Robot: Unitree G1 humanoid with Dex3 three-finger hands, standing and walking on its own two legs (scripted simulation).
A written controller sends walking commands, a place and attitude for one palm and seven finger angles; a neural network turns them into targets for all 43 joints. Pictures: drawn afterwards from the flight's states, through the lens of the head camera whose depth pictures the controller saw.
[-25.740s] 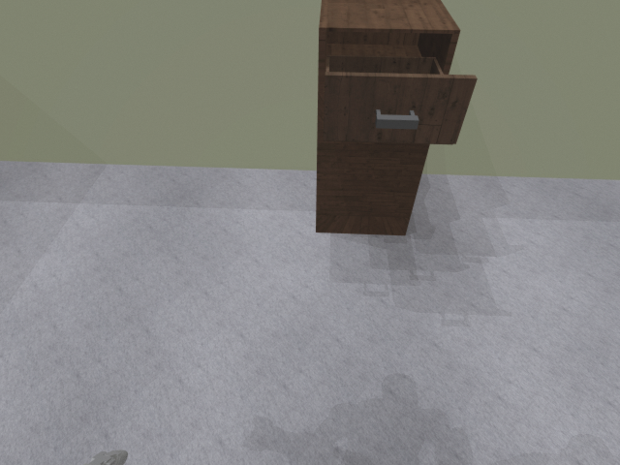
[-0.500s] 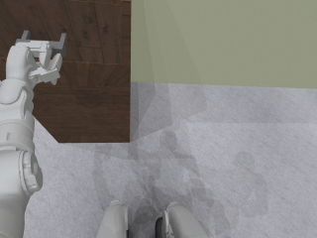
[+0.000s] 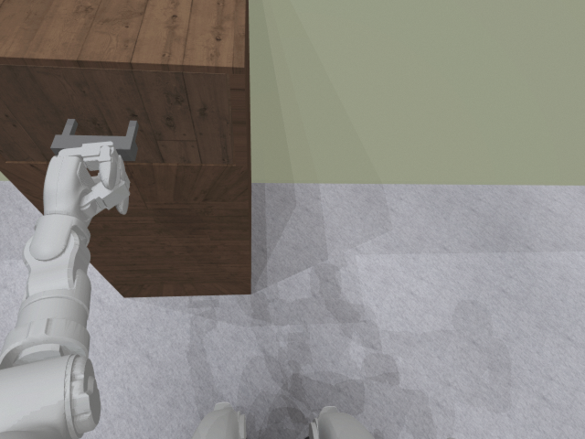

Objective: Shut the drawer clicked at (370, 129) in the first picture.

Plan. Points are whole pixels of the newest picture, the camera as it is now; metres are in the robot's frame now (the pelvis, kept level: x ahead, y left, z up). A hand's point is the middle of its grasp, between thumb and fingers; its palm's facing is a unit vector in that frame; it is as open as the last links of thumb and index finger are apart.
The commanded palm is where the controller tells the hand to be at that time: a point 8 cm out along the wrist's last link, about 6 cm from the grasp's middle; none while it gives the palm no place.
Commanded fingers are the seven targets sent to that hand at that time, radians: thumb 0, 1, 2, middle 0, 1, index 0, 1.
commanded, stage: draw the hand back to the body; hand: left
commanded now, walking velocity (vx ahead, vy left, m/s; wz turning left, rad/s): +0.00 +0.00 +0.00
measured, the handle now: (99, 137) +0.52 +0.26 +0.06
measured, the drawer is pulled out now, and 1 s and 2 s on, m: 0.00 0.00 0.00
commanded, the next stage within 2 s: step back with the hand held close in 1.34 s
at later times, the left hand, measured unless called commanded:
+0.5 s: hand (73, 245) +0.31 +0.21 +0.13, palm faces +0.04 -0.99 -0.09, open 3.3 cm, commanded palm +0.28 +0.27 +0.15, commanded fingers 0.00 0.90 0.90 -1.40 -1.60 -1.40 -1.60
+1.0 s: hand out of the picture +0.23 +0.22 +0.20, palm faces +0.37 -0.86 -0.34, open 3.2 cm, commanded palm +0.18 +0.26 +0.22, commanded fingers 0.00 0.90 0.90 -1.40 -1.60 -1.40 -1.60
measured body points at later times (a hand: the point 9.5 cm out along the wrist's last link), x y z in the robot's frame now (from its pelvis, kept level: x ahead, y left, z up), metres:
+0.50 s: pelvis +0.02 -0.01 +0.03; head +0.03 -0.01 +0.48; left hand +0.30 +0.27 +0.14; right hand +0.20 -0.24 -0.04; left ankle +0.01 +0.09 -0.67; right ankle -0.01 -0.12 -0.67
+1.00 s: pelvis +0.03 -0.02 +0.07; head +0.01 -0.05 +0.51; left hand +0.21 +0.26 +0.22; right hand +0.21 -0.24 -0.02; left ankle +0.01 +0.09 -0.67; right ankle -0.01 -0.12 -0.67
